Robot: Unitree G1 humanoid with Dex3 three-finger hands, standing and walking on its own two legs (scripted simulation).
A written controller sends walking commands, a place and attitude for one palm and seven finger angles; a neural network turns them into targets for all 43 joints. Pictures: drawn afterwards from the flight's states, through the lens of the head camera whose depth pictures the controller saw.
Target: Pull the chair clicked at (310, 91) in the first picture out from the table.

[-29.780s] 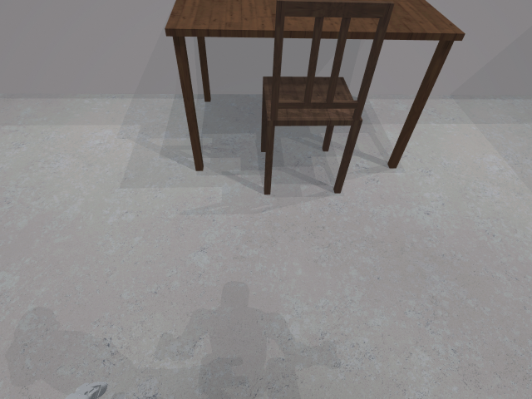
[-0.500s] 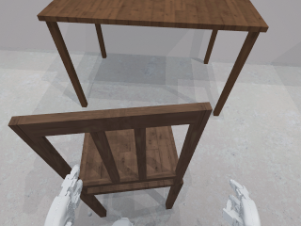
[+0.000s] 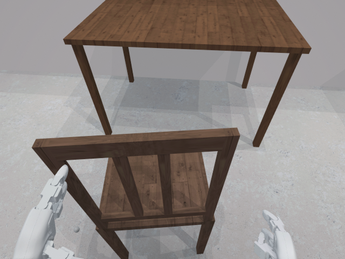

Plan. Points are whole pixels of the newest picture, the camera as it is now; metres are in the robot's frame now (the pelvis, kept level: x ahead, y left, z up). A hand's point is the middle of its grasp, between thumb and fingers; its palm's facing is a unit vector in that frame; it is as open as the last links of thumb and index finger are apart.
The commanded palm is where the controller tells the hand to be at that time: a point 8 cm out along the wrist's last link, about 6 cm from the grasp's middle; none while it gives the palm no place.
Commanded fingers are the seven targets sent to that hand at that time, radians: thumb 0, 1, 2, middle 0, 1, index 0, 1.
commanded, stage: draw the hand back to the body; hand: left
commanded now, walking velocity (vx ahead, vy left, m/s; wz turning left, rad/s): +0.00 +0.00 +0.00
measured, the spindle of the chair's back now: (131, 189) +0.29 +0.14 -0.02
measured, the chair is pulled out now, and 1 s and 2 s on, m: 0.58 0.57 0.57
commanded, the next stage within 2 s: step back with the hand held close in 0.96 s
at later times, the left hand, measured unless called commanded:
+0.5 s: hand (30, 194) +0.18 +0.26 +0.16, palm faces +0.41 -0.79 -0.46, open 9.4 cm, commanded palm +0.15 +0.30 +0.21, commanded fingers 0.00 0.79 0.85 -0.19 -0.28 -0.19 -0.28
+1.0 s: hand (22, 163) +0.21 +0.26 +0.21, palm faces +0.45 -0.78 -0.44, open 7.4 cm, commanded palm +0.16 +0.30 +0.22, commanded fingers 0.00 0.90 0.90 -0.20 -0.30 -0.20 -0.30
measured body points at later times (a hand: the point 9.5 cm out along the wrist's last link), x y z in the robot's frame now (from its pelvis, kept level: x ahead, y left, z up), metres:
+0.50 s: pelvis +0.02 +0.00 +0.04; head +0.01 -0.03 +0.49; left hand +0.16 +0.29 +0.18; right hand +0.22 -0.21 -0.04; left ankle +0.02 +0.14 -0.70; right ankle -0.02 -0.12 -0.70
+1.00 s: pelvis +0.02 +0.00 +0.04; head +0.01 -0.02 +0.49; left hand +0.18 +0.30 +0.23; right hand +0.20 -0.23 -0.05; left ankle +0.02 +0.14 -0.70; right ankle -0.02 -0.12 -0.70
